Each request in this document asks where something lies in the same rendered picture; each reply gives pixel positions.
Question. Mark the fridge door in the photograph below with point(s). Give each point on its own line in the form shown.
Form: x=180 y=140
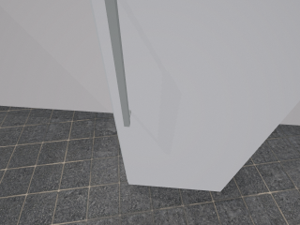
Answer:
x=207 y=82

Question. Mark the handle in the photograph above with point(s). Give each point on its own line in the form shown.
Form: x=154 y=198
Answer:
x=118 y=58

